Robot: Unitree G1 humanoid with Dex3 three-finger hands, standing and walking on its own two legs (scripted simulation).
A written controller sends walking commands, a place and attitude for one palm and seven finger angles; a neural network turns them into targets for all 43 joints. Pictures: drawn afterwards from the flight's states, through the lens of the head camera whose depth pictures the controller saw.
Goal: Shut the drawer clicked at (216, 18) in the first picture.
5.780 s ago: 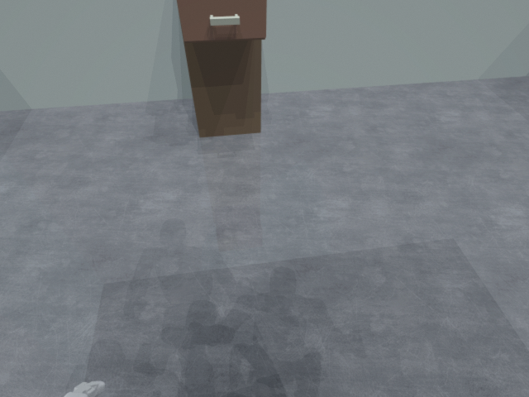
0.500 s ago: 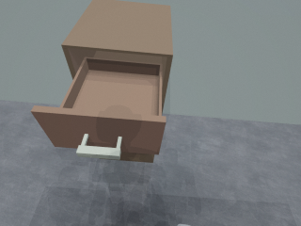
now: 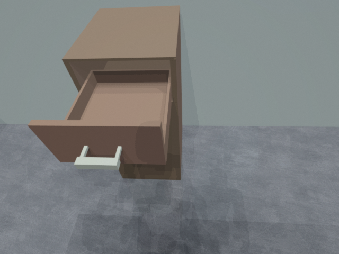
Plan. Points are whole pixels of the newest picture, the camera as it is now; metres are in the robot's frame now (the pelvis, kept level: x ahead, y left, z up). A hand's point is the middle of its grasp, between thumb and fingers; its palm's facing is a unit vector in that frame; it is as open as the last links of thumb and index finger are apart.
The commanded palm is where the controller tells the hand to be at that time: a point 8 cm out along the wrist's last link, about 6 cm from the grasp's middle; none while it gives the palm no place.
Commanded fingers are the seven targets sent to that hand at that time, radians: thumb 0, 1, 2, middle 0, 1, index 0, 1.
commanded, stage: come to a stop and stand still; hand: left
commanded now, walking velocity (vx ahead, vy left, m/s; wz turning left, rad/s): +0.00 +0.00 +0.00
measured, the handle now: (100, 156) +0.35 +0.22 +0.01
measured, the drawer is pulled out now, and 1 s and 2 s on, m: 0.29 0.29 0.29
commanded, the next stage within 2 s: look again from close up in 0.42 s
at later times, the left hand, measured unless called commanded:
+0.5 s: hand out of the picture -0.06 +0.20 -0.18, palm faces +0.05 -0.98 -0.19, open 7.4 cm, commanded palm none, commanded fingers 0.00 0.90 0.90 -0.20 -0.30 -0.20 -0.30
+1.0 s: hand out of the picture +0.07 +0.22 -0.17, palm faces +0.01 -0.97 -0.23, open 7.4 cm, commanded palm none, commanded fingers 0.00 0.90 0.90 -0.20 -0.30 -0.20 -0.30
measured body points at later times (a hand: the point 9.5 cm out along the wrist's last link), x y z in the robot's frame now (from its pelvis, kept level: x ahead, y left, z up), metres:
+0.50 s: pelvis -0.02 +0.03 +0.00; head -0.02 +0.03 +0.45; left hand -0.06 +0.26 -0.16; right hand -0.03 -0.18 -0.17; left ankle -0.04 +0.16 -0.74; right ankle +0.03 -0.10 -0.74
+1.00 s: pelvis +0.00 +0.03 -0.01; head -0.01 +0.03 +0.44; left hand +0.07 +0.27 -0.15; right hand +0.03 -0.20 -0.17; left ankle -0.04 +0.16 -0.74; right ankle +0.03 -0.10 -0.74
